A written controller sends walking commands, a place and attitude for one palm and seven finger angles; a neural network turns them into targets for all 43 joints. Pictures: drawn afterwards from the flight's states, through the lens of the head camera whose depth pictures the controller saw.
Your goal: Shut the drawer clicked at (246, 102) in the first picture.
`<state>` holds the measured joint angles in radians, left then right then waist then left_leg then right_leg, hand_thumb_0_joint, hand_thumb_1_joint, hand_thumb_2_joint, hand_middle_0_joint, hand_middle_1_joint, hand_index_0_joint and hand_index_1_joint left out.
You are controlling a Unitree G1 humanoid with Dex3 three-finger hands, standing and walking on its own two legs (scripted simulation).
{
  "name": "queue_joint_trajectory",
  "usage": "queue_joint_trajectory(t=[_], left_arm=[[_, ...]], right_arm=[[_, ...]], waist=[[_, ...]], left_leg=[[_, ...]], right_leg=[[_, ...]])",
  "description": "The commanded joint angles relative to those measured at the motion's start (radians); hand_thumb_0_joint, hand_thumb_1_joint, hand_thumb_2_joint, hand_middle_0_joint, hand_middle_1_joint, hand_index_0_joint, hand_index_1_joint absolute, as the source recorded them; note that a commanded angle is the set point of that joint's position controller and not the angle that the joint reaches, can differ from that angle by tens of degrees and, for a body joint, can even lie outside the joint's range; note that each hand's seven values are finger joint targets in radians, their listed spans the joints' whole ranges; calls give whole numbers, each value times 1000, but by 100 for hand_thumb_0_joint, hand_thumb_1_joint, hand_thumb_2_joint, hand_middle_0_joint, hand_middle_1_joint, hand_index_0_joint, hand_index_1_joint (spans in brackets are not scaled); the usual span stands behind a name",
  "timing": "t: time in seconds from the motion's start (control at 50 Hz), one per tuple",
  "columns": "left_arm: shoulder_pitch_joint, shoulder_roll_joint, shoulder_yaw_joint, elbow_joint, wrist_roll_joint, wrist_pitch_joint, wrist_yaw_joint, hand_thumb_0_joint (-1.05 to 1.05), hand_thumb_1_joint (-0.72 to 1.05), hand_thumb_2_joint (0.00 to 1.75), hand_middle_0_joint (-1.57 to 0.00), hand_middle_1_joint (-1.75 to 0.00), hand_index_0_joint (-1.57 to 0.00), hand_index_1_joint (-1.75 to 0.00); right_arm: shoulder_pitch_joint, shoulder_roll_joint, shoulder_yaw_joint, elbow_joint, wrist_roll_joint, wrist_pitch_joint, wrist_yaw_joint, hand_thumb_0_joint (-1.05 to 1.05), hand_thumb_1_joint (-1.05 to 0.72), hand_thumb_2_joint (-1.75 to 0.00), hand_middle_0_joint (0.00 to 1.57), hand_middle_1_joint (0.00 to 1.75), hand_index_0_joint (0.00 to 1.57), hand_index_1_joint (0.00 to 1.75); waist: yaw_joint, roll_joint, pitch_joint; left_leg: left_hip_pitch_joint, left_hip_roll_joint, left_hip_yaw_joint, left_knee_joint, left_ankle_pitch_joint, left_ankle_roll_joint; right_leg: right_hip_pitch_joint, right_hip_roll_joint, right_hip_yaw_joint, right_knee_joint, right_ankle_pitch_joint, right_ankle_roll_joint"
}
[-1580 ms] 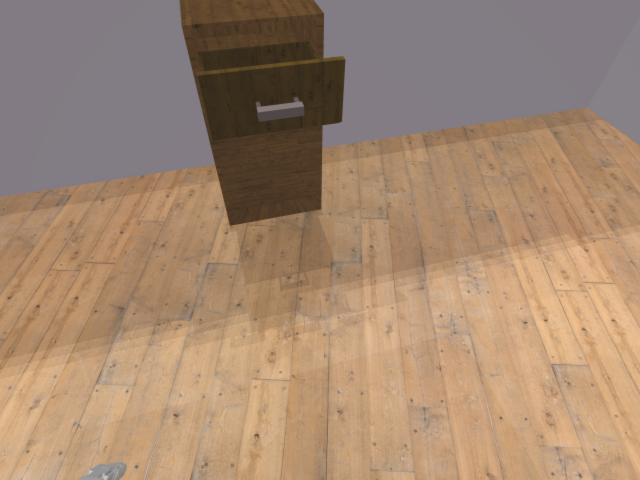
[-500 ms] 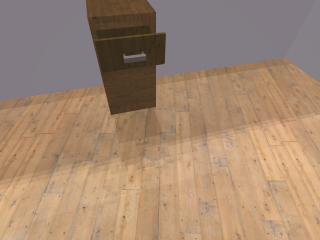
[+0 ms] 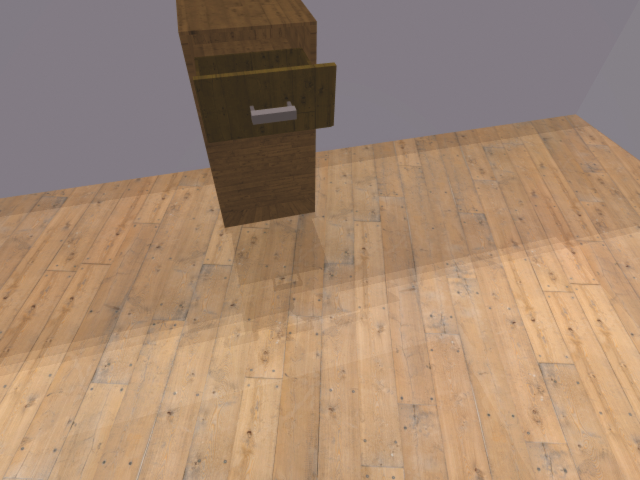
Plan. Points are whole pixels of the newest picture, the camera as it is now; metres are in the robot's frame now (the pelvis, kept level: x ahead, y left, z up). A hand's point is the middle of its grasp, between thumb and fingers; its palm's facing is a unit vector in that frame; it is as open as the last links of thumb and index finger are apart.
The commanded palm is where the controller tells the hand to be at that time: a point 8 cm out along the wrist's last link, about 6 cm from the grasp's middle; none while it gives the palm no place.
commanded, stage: walk to a spot facing it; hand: left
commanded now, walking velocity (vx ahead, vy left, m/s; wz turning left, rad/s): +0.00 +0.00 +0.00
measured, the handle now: (272, 110) +0.99 +0.18 -0.06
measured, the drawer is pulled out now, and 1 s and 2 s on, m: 0.30 0.30 0.30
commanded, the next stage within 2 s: turn to face it in 1.38 s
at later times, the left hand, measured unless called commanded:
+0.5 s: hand out of the picture +0.13 +0.16 -0.19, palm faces -0.17 -0.97 -0.19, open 7.4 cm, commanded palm none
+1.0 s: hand (242, 383) +0.32 +0.16 -0.21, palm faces -0.27 -0.95 -0.15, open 7.4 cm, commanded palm none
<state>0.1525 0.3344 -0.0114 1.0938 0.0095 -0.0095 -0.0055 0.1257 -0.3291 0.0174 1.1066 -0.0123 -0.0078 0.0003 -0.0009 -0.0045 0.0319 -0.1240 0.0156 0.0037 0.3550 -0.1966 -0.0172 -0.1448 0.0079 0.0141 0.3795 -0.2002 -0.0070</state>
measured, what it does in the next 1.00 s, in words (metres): walks ahead, turning right: right foot, then left foot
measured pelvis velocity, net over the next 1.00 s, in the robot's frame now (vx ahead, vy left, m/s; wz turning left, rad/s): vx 0.28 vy -0.03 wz -0.39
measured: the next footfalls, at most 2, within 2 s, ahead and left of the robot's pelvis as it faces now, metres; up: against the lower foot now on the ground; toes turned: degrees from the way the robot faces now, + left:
right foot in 0.50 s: +0.13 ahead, -0.14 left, +0.00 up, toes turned -17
left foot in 0.92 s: +0.42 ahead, +0.04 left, +0.00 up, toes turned -12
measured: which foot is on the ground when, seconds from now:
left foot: down 0.00-0.50, up 0.52-0.90, down 0.92-1.00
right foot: down 0.00-0.32, up 0.34-0.48, down 0.50-0.92, up 0.94-1.00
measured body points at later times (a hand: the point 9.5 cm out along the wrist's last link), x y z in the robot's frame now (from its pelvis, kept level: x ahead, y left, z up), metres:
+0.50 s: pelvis +0.08 -0.03 -0.03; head +0.10 -0.04 +0.42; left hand +0.14 +0.21 -0.18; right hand -0.01 -0.26 -0.19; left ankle +0.00 +0.13 -0.74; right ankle +0.09 -0.13 -0.75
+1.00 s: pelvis +0.28 -0.03 -0.02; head +0.31 +0.00 +0.42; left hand +0.33 +0.21 -0.19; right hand +0.32 -0.28 -0.14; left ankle +0.38 +0.05 -0.75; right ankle +0.12 -0.11 -0.67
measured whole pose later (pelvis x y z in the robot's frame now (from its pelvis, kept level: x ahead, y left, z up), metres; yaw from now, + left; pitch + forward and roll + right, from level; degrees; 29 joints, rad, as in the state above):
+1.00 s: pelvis +0.28 -0.03 -0.02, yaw -22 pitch -1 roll -1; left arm 0.37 0.20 0.08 1.08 0.02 -0.02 -0.01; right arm 0.14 -0.14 -0.02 0.93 -0.03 -0.08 0.01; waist 0.04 -0.05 0.05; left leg -0.37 0.09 0.16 0.67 -0.27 0.03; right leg -0.28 0.01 0.03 1.10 -0.46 -0.03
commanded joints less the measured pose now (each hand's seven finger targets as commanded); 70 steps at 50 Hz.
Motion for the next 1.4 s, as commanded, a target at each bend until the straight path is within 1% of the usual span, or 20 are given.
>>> queue_joint_trajectory(t=[0.0, 0.08, 0.22, 0.28, 0.32, 0.38, 0.44, 0.48, 0.5, 0.56, 0.6, 0.8, 0.86, 0.88, 0.9, 0.92, 0.96, 1.06, 1.3, 1.38], left_arm=[[-41, 201, 40, -65, 2, -21, 18, 0, 90, 90, -20, -30, -20, -30], [22, 89, 21, -37, 1, -1, 20, 0, 90, 90, -20, -30, -20, -30], [106, 94, 68, -113, 11, 18, -10, 0, 90, 90, -20, -30, -20, -30], [78, 23, 73, -163, 9, 0, -20, 0, 90, 90, -20, -30, -20, -30], [-24, 1, 80, -215, 11, -9, -26, 0, 90, 90, -20, -30, -20, -30], [-4, -52, 80, -204, 10, -14, -40, 0, 90, 90, -20, -30, -20, -30], [298, -47, 95, -96, 16, -20, -41, 0, 90, 90, -20, -30, -20, -30], [522, 134, 131, -44, 6, -46, -7, 0, 90, 90, -20, -30, -20, -30], [487, 126, 129, -56, 0, -43, 9, 0, 90, 90, -20, -30, -20, -30], [276, 21, 95, -102, 14, -51, 19, 0, 90, 90, -20, -30, -20, -30], [233, 5, 92, -100, 20, -60, 22, 0, 90, 90, -20, -30, -20, -30], [268, 9, 101, -68, 20, -64, 20, 0, 90, 90, -20, -30, -20, -30], [226, 2, 109, -80, 11, -57, 16, 0, 90, 90, -20, -30, -20, -30], [242, -44, 107, -91, 5, -54, 10, 0, 90, 90, -20, -30, -20, -30], [279, -102, 98, -115, -1, -50, -1, 0, 90, 90, -20, -30, -20, -30], [231, -71, 102, -133, 8, -52, 3, 0, 90, 90, -20, -30, -20, -30], [142, -86, 107, -133, 17, -44, -12, 0, 90, 90, -20, -30, -20, -30], [185, -131, 108, -116, 28, 9, -30, 0, 90, 90, -20, -30, -20, -30], [-129, -126, 87, -232, 20, 14, -51, 0, 90, 90, -20, -30, -20, -30], [31, -79, 99, -201, 22, -3, -44, 0, 90, 90, -20, -30, -20, -30]], right_arm=[[-41, -200, -43, -60, 4, -24, -13, 0, -90, -90, 20, 30, 20, 30], [22, -83, -18, -31, -5, -9, -10, 0, -90, -90, 20, 30, 20, 30], [122, -91, -61, -87, -10, -10, -11, 0, -90, -90, 20, 30, 20, 30], [218, -129, -86, -89, -11, -32, -19, 0, -90, -90, 20, 30, 20, 30], [270, -127, -102, -85, -8, -52, -22, 0, -90, -90, 20, 30, 20, 30], [227, -89, -96, -83, -20, -62, -24, 0, -90, -90, 20, 30, 20, 30], [147, -81, -92, -95, -13, -58, -17, 0, -90, -90, 20, 30, 20, 30], [82, 26, -69, -184, 6, -71, 2, 0, -90, -90, 20, 30, 20, 30], [12, 16, -73, -195, 5, -68, 0, 0, -90, -90, 20, 30, 20, 30], [40, 49, -80, -159, -13, -50, 5, 0, -90, -90, 20, 30, 20, 30], [113, 79, -81, -136, -15, -35, 10, 0, -90, -90, 20, 30, 20, 30], [-35, 101, -83, -224, -4, -51, 32, 0, -90, -90, 20, 30, 20, 30], [169, 48, -99, -166, -12, -64, 10, 0, -90, -90, 20, 30, 20, 30], [327, -44, -121, -128, -24, -71, -6, 0, -90, -90, 20, 30, 20, 30], [439, -157, -140, -112, -28, -70, -12, 0, -90, -90, 20, 30, 20, 30], [389, -119, -127, -119, -21, -61, -17, 0, -90, -90, 20, 30, 20, 30], [239, -1, -100, -152, -17, -71, -19, 0, -90, -90, 20, 30, 20, 30], [217, 82, -88, -139, -11, -100, -27, 0, -90, -90, 20, 30, 20, 30], [345, 13, -89, -95, -18, -74, -22, 0, -90, -90, 20, 30, 20, 30], [295, -45, -104, -119, -13, -62, -24, 0, -90, -90, 20, 30, 20, 30]], waist=[[2, 4, -53], [2, -4, -58], [-3, -34, 104], [-45, 159, 95], [-75, 209, 114], [-26, 137, 110], [120, 23, -13], [173, -369, -85], [170, -165, -49], [51, -19, 60], [2, -63, 43], [36, -117, 69], [-61, -45, 5], [-120, 118, -94], [-121, 396, -183], [-109, 274, -153], [-49, 151, 33], [24, 109, 15], [-51, 137, 97], [41, 149, -19]], left_leg=[[8, 109, -93, -59, 119, 41], [13, 100, -50, -27, -2, 20], [-93, 99, -22, 86, -383, 52], [66, 267, -222, -71, -414, 139], [161, 419, -301, -155, -213, 236], [72, 381, -84, -84, 63, 181], [-150, 236, 147, 279, 116, 81], [-571, 43, 167, 863, -368, 8], [-631, 84, 59, 965, -351, 14], [-562, 154, 11, 897, -152, -7], [-484, 146, 38, 797, -117, -22], [-345, 87, 88, 353, -18, -7], [5, 37, 113, 183, -1, 15], [222, 186, -74, 110, -93, 56], [331, 465, -469, -57, -172, 140], [231, 513, -550, -149, -347, 179], [8, 436, -346, -181, -325, 148], [-53, 328, 51, -160, 91, 120], [150, 345, 276, -89, 394, 118], [167, 349, 343, 233, 771, 86]], right_leg=[[-3, -122, 102, -73, 121, -22], [-18, -113, 114, -70, -17, -13], [-235, -74, 242, -21, -412, -88], [-430, 47, 74, 299, -279, -50], [-584, -31, -8, 534, -327, -13], [-436, -96, -51, 457, -297, -12], [65, 10, -167, 198, -57, -37], [299, -391, 580, -147, -150, -215], [251, -422, 638, -158, -152, -266], [-11, -336, 385, -170, -136, -227], [-65, -282, 257, -174, -32, -201], [-10, -225, 157, -135, 96, -159], [-106, -141, 100, 122, 222, -117], [-232, -64, 54, 391, 114, -80], [-423, 58, -55, 750, -365, -32], [-487, 18, 30, 904, -360, -48], [-543, -81, 31, 980, -164, -43], [-485, -122, -8, 864, -14, 2], [-494, -82, -149, 355, 44, -9], [-219, 9, -207, 256, -33, -66]])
